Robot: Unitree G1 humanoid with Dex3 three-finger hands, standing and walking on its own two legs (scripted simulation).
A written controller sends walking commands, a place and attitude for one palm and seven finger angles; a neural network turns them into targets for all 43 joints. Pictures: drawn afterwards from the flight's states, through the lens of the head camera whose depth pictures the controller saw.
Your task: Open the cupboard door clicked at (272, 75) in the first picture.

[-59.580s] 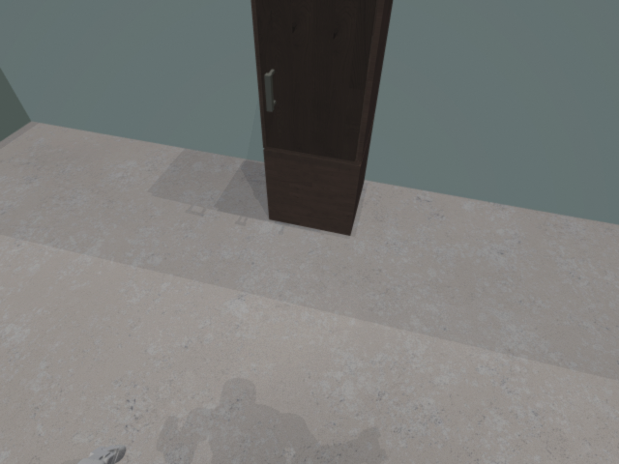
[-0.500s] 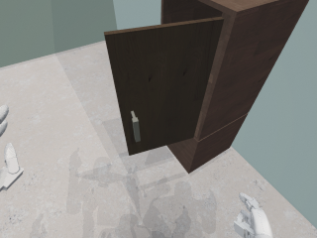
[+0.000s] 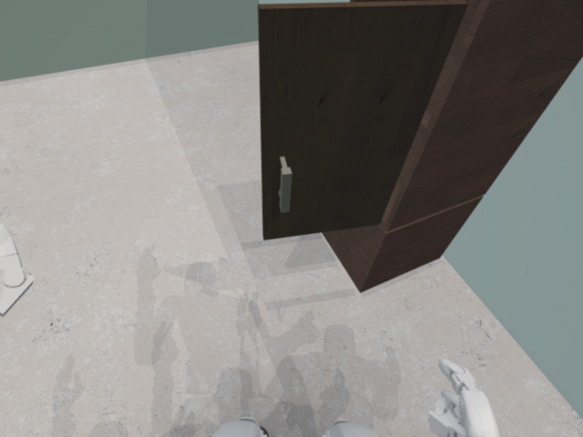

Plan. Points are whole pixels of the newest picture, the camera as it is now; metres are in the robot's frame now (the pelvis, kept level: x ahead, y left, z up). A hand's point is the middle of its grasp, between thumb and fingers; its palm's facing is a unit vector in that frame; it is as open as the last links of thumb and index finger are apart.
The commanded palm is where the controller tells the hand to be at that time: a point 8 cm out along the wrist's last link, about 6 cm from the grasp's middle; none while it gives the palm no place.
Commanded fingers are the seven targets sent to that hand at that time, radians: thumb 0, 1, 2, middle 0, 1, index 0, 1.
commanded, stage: step back with the hand held close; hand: left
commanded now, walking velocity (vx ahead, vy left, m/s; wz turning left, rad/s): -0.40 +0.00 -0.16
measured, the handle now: (283, 185) +0.62 +0.06 -0.09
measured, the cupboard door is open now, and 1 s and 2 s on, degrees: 76 76 76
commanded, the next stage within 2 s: stop stepping back and stand still in 0.06 s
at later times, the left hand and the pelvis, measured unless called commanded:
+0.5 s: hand (87, 354) +0.15 +0.18 +0.19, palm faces +0.31 -0.78 -0.54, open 7.4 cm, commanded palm +0.12 +0.22 +0.19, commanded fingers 0.00 0.90 0.90 -0.20 -0.30 -0.20 -0.30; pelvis -0.07 -0.05 +0.00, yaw -11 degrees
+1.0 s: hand (94, 380) +0.14 +0.18 +0.17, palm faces +0.33 -0.79 -0.52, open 7.4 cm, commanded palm +0.08 +0.22 +0.19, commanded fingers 0.00 0.90 0.90 -0.20 -0.30 -0.20 -0.30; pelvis -0.10 -0.05 +0.01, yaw -9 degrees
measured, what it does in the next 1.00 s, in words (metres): walks backwards: right foot, then left foot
